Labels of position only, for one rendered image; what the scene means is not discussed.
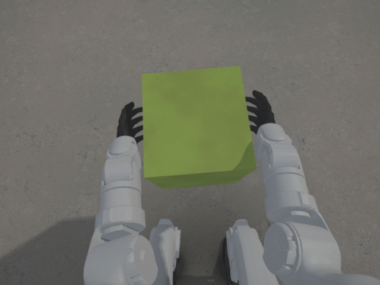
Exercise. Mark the robot right foot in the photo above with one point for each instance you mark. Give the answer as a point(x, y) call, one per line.
point(226, 263)

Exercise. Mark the left robot upper arm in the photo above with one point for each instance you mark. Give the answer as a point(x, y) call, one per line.
point(127, 260)

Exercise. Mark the right robot upper arm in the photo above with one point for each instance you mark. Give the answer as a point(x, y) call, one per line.
point(303, 254)

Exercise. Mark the left robot forearm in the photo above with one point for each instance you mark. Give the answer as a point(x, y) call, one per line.
point(121, 213)

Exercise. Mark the robot right shin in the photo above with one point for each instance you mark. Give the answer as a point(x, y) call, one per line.
point(233, 266)

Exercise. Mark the carton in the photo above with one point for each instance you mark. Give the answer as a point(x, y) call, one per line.
point(196, 129)

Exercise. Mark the robot right hand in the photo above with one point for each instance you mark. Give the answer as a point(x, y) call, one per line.
point(263, 111)

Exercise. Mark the right robot forearm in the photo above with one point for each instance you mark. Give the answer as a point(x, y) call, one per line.
point(287, 196)

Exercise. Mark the robot left hand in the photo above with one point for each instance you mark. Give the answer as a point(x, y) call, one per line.
point(126, 124)

